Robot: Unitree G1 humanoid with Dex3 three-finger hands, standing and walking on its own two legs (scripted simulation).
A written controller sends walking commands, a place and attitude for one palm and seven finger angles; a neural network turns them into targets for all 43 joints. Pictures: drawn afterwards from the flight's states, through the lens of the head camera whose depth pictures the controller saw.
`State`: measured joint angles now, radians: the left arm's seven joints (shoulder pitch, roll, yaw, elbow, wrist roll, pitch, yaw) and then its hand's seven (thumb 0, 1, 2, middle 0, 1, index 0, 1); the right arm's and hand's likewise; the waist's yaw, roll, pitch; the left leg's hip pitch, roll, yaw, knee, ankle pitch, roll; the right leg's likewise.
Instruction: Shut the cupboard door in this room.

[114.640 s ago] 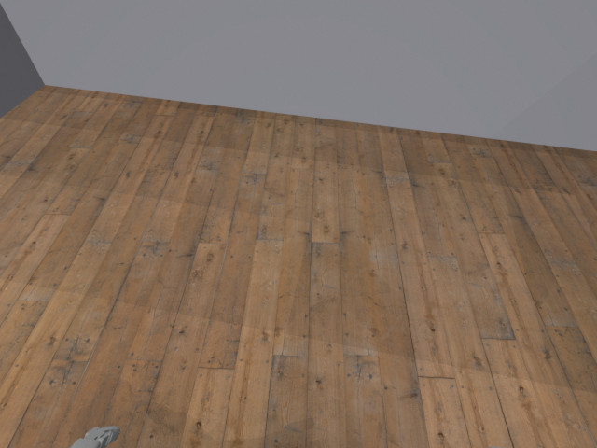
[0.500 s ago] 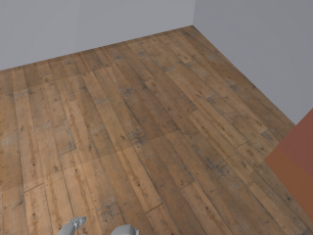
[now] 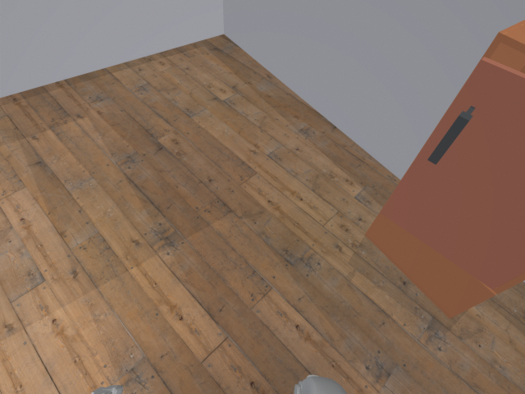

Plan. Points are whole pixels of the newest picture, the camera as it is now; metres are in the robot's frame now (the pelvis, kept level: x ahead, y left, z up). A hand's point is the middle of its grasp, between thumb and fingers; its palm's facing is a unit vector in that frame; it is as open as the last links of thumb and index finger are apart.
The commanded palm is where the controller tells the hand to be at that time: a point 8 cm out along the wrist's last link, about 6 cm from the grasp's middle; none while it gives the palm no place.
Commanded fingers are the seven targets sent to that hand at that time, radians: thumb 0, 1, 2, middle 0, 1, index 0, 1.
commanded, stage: turn to face it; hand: left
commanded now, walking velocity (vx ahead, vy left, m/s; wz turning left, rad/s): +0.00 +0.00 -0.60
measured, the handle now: (451, 135) +0.71 -0.41 -0.04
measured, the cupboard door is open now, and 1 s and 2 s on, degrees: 11 11 11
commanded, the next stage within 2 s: take the last steps up to it in 1.02 s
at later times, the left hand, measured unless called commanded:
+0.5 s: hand (180, 390) +0.14 +0.14 -0.17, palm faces -0.26 -0.94 -0.23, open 7.4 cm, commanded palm none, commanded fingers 0.00 0.90 0.90 -0.20 -0.30 -0.20 -0.30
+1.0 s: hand (226, 357) +0.19 +0.07 -0.16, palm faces -0.51 -0.81 -0.27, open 7.4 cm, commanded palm none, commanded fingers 0.00 0.90 0.90 -0.20 -0.30 -0.20 -0.30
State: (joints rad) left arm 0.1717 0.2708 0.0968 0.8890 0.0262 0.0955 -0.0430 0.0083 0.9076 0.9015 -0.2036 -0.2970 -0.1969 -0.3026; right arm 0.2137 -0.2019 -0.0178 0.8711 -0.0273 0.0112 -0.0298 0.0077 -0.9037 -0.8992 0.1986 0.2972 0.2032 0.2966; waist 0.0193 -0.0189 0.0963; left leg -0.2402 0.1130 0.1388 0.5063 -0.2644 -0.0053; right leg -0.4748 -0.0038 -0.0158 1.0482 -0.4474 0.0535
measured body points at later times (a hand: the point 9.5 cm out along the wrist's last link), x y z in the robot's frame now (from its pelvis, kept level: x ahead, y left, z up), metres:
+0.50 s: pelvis +0.01 -0.03 +0.00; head +0.05 -0.04 +0.44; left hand +0.15 +0.19 -0.15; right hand +0.03 -0.31 -0.14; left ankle +0.05 +0.10 -0.72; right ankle -0.02 -0.15 -0.74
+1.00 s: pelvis +0.01 -0.05 -0.01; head +0.04 -0.09 +0.44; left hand +0.22 +0.12 -0.14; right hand -0.10 -0.30 -0.17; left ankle +0.05 +0.08 -0.68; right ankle -0.06 -0.14 -0.74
